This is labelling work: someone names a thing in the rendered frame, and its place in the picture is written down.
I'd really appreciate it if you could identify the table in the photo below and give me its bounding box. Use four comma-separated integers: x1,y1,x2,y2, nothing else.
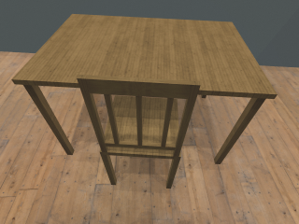
11,14,278,164

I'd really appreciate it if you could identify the chair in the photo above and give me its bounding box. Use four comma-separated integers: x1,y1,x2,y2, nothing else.
77,75,201,189

